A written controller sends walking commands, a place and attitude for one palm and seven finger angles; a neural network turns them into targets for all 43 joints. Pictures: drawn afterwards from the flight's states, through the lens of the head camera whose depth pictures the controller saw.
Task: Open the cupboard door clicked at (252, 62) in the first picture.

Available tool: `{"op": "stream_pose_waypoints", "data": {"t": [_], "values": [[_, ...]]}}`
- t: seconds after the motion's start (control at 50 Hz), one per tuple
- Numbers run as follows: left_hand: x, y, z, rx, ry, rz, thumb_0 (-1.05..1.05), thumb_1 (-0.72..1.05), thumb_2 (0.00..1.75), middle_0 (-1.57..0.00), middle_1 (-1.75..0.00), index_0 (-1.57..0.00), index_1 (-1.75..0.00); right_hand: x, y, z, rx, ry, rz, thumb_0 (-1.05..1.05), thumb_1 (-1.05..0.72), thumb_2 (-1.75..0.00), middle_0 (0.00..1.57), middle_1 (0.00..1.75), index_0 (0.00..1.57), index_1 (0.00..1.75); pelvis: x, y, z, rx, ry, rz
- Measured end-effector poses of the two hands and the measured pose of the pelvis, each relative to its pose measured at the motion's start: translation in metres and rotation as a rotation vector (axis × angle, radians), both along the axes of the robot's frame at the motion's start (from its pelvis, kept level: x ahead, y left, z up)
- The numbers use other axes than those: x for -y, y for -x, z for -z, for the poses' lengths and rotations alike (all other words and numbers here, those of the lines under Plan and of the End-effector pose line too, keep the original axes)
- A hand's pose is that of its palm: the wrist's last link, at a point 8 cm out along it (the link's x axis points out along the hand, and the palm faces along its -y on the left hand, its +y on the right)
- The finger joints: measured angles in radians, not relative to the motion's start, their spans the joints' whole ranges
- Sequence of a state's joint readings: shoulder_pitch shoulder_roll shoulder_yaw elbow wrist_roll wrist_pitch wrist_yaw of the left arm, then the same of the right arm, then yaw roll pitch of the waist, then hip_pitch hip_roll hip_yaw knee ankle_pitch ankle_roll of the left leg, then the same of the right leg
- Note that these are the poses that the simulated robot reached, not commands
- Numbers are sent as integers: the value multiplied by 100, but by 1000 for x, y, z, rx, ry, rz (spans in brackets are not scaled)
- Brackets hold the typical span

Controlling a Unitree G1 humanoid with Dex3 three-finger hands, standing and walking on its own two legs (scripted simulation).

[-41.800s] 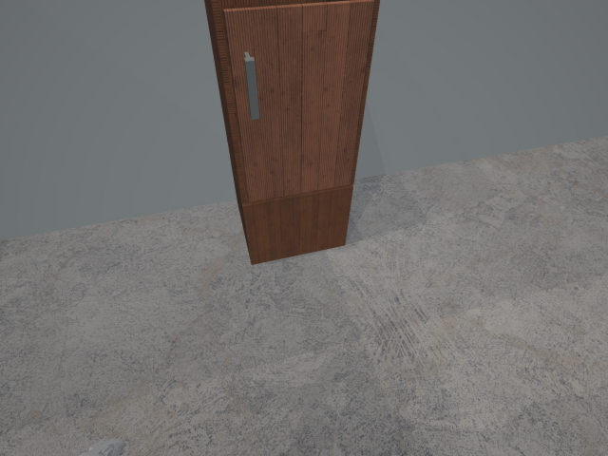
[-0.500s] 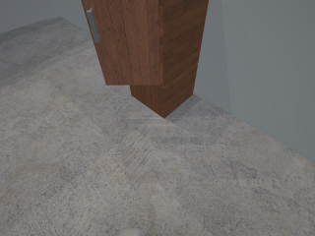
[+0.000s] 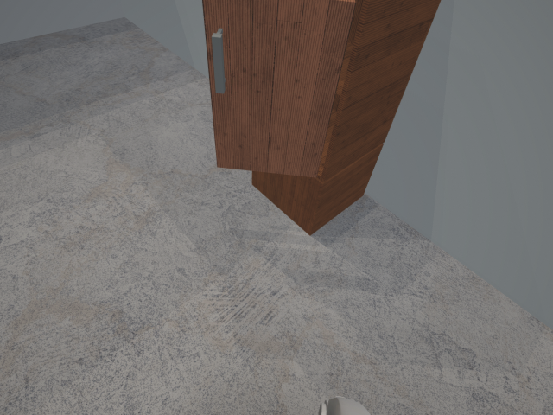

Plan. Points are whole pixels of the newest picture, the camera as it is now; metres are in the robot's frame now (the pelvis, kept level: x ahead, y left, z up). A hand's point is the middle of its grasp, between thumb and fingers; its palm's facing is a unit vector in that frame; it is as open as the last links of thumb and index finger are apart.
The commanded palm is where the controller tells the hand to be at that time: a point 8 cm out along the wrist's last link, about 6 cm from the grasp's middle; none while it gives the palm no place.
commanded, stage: take the last steps up to it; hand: left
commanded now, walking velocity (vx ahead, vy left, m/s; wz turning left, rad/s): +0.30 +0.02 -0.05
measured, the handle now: (220, 61) +0.94 +0.24 +0.03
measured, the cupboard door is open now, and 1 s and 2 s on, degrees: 43 43 43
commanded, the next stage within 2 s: come to a stop and stand still in 0.76 s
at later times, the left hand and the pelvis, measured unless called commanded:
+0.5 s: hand (215, 329) +0.29 +0.13 -0.17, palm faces -0.02 -0.99 -0.14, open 7.4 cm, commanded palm none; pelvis +0.18 -0.02 -0.01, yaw -1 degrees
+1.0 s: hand (191, 292) +0.36 +0.20 -0.18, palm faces +0.03 -0.99 -0.16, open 7.4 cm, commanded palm none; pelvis +0.33 +0.02 +0.00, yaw -1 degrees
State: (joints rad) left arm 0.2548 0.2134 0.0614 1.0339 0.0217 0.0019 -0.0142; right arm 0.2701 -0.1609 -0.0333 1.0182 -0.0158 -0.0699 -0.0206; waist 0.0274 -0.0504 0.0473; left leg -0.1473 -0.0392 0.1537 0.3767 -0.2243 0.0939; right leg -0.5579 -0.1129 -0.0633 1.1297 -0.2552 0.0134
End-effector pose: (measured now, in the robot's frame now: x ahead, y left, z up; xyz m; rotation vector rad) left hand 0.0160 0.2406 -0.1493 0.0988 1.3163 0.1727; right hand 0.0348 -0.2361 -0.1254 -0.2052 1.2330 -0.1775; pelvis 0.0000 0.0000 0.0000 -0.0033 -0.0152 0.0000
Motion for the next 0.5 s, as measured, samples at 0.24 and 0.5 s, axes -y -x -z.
{"op": "stream_pose_waypoints", "data": {"t": [0.24, 0.5], "values": [[17, -188, -17, 222, 15, 145, 1, 91, 90, -20, -30, -19, -30, -38, 60, 10, -303, -82, 159, 0, -92, -90, 20, 30, 20, 30, -6, -78, 2, 10, -8, 14], [57, -265, -2, 212, 28, 125, 0, 90, 90, -20, -30, -20, -30, -19, -30, 24, -379, -124, 199, 0, -91, -90, 21, 30, 21, 30, 23, -176, 13, 17, 18, 14]]}}
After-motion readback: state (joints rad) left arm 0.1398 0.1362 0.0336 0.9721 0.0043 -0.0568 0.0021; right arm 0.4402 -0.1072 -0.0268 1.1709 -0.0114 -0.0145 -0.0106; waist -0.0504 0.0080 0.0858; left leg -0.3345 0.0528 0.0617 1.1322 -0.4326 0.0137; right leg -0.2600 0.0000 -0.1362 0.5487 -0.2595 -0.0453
